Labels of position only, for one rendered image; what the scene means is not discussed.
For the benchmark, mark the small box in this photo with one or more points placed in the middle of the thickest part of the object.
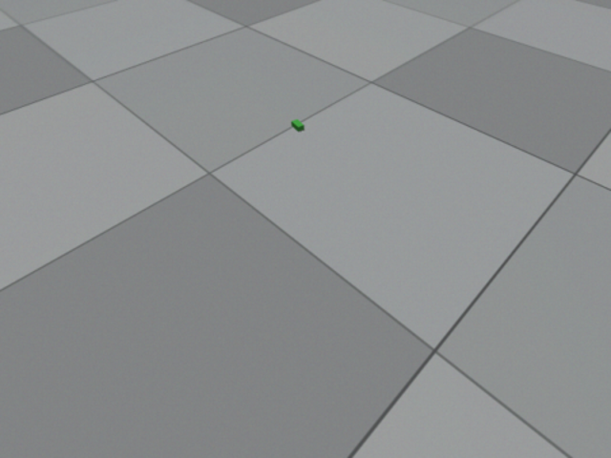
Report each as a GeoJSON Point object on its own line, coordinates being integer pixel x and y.
{"type": "Point", "coordinates": [296, 124]}

